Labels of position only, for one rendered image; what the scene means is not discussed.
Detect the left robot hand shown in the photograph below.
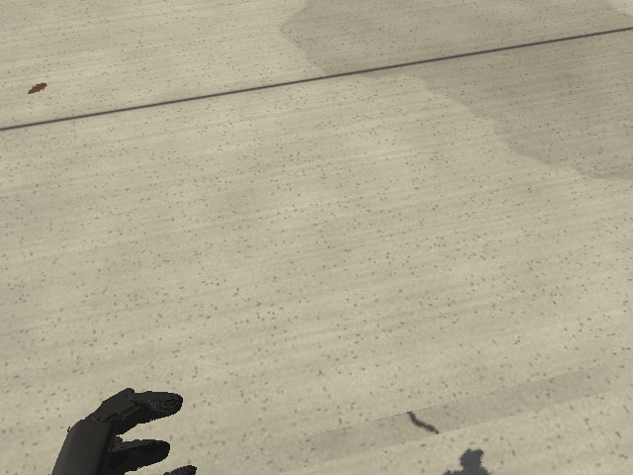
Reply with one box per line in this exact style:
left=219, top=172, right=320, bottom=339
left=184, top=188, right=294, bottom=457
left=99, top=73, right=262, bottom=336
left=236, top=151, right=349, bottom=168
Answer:
left=48, top=388, right=197, bottom=475

